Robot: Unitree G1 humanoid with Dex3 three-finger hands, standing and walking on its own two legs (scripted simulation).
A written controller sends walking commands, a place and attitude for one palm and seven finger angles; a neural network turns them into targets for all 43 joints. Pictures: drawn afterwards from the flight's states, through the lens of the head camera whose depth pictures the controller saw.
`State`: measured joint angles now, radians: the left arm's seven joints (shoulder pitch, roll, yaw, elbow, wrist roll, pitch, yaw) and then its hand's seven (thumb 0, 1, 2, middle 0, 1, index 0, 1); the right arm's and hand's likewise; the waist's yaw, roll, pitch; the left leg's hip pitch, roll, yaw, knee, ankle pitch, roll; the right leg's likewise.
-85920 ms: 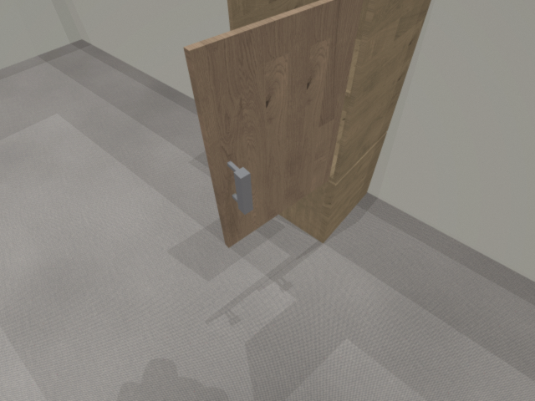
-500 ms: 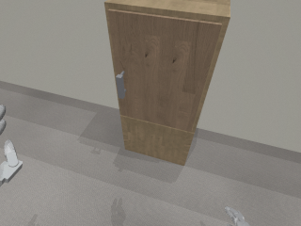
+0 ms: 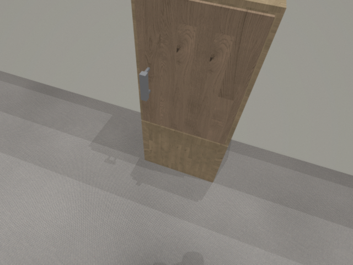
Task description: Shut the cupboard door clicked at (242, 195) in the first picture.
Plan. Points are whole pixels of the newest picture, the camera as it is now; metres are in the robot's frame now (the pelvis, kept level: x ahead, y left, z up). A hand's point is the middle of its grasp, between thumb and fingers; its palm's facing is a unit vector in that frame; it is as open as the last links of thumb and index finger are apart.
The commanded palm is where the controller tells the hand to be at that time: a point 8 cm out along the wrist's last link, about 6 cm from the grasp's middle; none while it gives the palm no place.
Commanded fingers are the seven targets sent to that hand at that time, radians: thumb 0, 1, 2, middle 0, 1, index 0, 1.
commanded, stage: let the arm hang, fingers relaxed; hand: left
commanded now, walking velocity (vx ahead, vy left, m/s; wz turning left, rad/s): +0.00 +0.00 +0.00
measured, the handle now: (146, 83) +0.79 +0.17 -0.08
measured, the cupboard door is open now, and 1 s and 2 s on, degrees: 0 0 0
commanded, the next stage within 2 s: look to check the result in 0.62 s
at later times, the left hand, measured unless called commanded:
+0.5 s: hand out of the picture -0.04 +0.15 -0.18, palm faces +0.05 -0.99 -0.12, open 7.4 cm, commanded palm none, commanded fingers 0.00 0.90 0.90 -0.20 -0.30 -0.20 -0.30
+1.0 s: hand out of the picture -0.05 +0.16 -0.17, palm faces +0.04 -0.99 -0.16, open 7.4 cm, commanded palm none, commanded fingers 0.00 0.90 0.90 -0.20 -0.30 -0.20 -0.30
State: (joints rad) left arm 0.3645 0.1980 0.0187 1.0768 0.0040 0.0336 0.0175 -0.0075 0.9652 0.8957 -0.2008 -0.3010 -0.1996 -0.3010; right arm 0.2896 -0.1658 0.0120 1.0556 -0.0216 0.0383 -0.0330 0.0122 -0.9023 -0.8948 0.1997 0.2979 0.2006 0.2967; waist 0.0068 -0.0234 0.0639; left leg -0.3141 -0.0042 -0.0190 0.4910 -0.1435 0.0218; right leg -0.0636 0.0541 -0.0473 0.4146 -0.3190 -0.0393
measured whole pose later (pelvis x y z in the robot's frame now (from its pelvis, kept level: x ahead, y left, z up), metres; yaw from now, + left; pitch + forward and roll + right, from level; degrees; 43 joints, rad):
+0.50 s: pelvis -0.01 +0.01 +0.00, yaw -1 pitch -2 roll -1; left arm 0.38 0.09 0.00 1.14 0.01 0.00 0.03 0.00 0.91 0.90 -0.20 -0.30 -0.20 -0.30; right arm 0.33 -0.10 0.00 1.13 -0.02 0.02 -0.04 0.01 -0.90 -0.89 0.20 0.30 0.20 0.30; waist -0.01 -0.01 0.00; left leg -0.29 -0.02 0.01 0.44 -0.12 0.03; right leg -0.08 0.03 -0.02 0.44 -0.32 -0.03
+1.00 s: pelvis +0.01 +0.00 +0.00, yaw -1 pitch -2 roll +0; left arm 0.39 0.12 0.01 1.15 0.00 0.00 0.04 0.01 0.91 0.90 -0.20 -0.30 -0.19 -0.30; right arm 0.31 -0.11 0.00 1.13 -0.02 0.02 -0.04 0.01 -0.90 -0.89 0.20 0.30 0.20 0.30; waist 0.00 0.00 0.04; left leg -0.27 -0.02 0.01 0.44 -0.13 0.03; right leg -0.05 0.03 -0.02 0.41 -0.33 -0.03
